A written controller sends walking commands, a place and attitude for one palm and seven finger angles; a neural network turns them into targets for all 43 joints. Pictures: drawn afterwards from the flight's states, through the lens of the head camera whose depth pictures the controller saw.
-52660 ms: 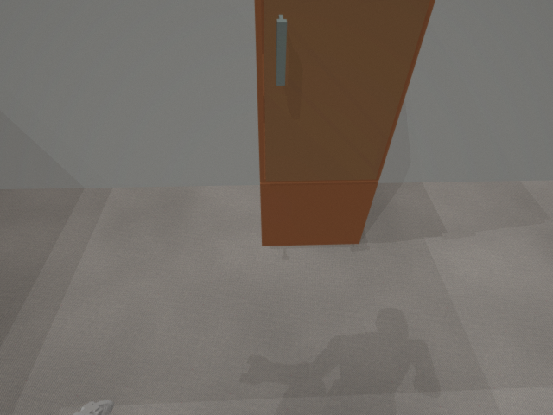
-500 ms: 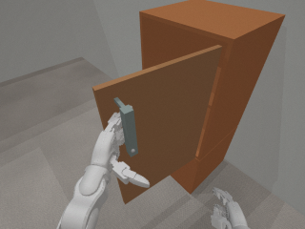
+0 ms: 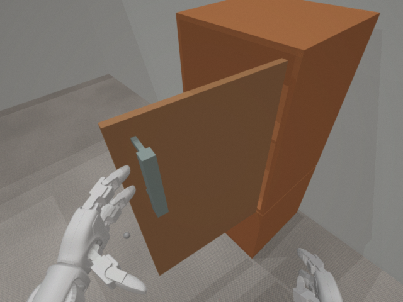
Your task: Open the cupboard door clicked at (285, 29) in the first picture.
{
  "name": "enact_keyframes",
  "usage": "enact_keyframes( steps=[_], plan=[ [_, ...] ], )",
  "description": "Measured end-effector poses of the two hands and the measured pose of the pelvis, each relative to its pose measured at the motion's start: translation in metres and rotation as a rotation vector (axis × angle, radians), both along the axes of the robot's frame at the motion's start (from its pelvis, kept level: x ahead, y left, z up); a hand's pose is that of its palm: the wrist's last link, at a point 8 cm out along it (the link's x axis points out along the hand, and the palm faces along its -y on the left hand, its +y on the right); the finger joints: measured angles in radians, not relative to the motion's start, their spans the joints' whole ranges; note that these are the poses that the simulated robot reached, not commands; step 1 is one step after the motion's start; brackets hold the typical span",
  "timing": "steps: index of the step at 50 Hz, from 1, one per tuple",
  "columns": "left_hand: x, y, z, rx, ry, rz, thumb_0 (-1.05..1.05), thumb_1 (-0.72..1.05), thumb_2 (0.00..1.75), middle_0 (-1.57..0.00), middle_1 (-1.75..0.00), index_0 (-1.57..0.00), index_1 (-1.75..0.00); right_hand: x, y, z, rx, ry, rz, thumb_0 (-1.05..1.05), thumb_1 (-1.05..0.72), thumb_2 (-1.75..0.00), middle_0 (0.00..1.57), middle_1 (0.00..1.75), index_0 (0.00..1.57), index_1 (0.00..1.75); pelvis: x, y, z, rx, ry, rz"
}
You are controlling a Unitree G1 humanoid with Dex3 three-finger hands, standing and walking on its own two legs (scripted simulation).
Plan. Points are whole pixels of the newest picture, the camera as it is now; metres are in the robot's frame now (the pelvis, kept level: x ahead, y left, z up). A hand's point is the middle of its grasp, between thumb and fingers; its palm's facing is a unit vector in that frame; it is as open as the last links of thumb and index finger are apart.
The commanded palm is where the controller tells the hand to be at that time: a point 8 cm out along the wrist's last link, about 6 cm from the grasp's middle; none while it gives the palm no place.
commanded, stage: slide the hand sideways off the handle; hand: left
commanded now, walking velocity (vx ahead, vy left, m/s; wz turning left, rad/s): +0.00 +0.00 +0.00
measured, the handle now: (149, 177) +0.30 +0.13 +0.14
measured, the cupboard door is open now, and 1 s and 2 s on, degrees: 82 82 82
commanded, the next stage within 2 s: draw the hand back to the body in 0.24 s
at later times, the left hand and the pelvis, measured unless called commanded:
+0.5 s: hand (99, 246) +0.17 +0.17 +0.14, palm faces -0.07 -0.99 -0.08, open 16.3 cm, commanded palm +0.13 +0.23 +0.15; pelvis -0.01 +0.02 +0.00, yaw +1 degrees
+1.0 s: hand (63, 236) +0.17 +0.22 +0.15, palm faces +0.22 -0.94 -0.28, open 15.3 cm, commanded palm +0.13 +0.27 +0.16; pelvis -0.02 +0.03 +0.00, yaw +0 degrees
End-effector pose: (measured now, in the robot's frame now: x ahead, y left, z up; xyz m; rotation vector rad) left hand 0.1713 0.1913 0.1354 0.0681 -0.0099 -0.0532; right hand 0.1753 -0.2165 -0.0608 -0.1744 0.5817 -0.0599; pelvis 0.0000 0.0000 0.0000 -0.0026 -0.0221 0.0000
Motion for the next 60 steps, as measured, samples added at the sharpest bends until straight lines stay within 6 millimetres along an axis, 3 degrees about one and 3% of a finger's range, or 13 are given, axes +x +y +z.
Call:
enact_keyframes(
  steps=[14, 23, 41, 51, 60],
  plan=[
    [-0.024, 0.030, -0.002, 0.005, -0.013, 0.018, -0.02, -0.50, 0.30, -0.15, -0.30, -0.15, -0.30, 0.003, 0.005, 0.001, -0.006, -0.061, 0.015, 0.02, -0.90, -0.90, 0.20, 0.30, 0.21, 0.30, -0.003, 0.004, -0.004, -0.010, 0.012, 0.014],
    [-0.021, 0.031, 0.001, -0.004, -0.049, -0.021, -0.02, -0.50, 0.30, -0.15, -0.30, -0.15, -0.30, -0.002, 0.020, 0.008, -0.011, -0.102, 0.029, 0.02, -0.90, -0.90, 0.20, 0.30, 0.21, 0.30, -0.013, 0.015, -0.004, -0.014, 0.006, 0.016],
    [-0.025, 0.058, 0.015, 0.039, -0.039, 0.013, -0.02, -0.49, 0.31, -0.15, -0.30, -0.15, -0.30, -0.014, 0.038, 0.007, -0.003, -0.083, 0.031, 0.02, -0.90, -0.90, 0.20, 0.30, 0.21, 0.30, -0.019, 0.028, -0.001, -0.017, -0.009, 0.012],
    [-0.030, 0.082, 0.023, 0.233, -0.088, 0.279, -0.02, -0.28, 0.39, -0.16, -0.30, -0.16, -0.30, -0.012, 0.035, 0.009, -0.044, -0.038, 0.017, 0.02, -0.90, -0.90, 0.20, 0.30, 0.21, 0.30, -0.016, 0.027, 0.005, -0.018, -0.020, -0.007],
    [-0.025, 0.097, 0.034, 0.333, -0.111, 0.371, -0.01, 0.01, 0.52, -0.17, -0.30, -0.18, -0.30, -0.008, 0.031, -0.002, -0.052, 0.050, 0.008, 0.02, -0.90, -0.90, 0.20, 0.30, 0.21, 0.30, -0.002, 0.028, 0.010, -0.010, -0.025, -0.015]
  ],
)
